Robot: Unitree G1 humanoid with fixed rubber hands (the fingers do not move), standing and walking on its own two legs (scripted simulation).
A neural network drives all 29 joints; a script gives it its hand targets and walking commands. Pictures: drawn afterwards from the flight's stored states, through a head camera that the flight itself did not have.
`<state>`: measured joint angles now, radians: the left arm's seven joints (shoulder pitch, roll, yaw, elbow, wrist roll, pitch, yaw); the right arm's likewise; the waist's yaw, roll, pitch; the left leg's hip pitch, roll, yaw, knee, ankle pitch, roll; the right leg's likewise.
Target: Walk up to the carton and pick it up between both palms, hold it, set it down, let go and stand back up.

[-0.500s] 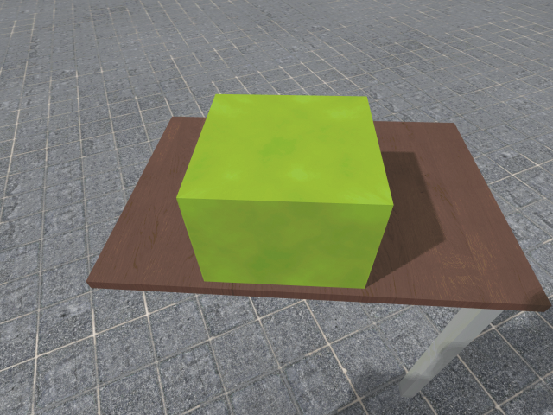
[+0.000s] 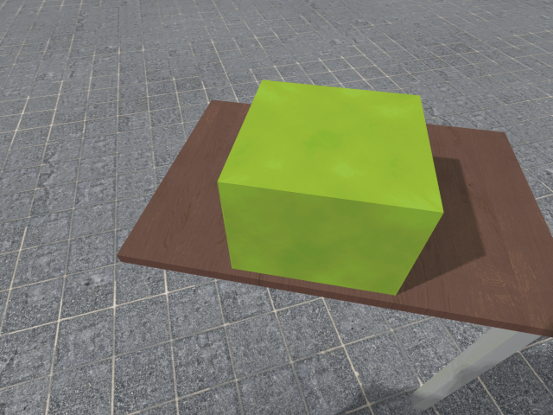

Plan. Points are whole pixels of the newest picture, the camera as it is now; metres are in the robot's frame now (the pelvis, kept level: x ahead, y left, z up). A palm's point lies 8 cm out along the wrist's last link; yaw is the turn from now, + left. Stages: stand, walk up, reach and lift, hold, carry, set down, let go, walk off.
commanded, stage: walk up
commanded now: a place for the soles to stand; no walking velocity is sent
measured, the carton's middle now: (325, 182) +0.51 -0.04 +0.06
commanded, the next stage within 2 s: reach and lift in 0.92 s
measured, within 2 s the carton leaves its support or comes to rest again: neither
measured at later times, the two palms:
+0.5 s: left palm out of the picture +0.00 +0.25 -0.13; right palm out of the picture +0.08 -0.23 -0.12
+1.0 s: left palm out of the picture +0.03 +0.25 -0.14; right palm out of the picture +0.08 -0.24 -0.13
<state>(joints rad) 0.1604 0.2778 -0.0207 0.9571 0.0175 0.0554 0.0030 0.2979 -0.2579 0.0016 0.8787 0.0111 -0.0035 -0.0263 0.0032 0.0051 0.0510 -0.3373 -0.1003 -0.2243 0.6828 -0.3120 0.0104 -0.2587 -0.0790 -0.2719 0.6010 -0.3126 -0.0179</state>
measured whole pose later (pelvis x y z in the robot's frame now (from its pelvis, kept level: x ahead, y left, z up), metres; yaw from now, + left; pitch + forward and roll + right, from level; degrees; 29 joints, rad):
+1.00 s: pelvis +0.01 +0.00 +0.00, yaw +5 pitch +1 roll +0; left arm 0.19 0.25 -0.02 0.92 -0.04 0.31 0.02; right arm 0.13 -0.18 -0.06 1.08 -0.09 0.07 0.02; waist 0.00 -0.03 0.03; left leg -0.36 -0.03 -0.02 0.62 -0.28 0.02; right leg -0.30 -0.04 -0.14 0.62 -0.35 -0.02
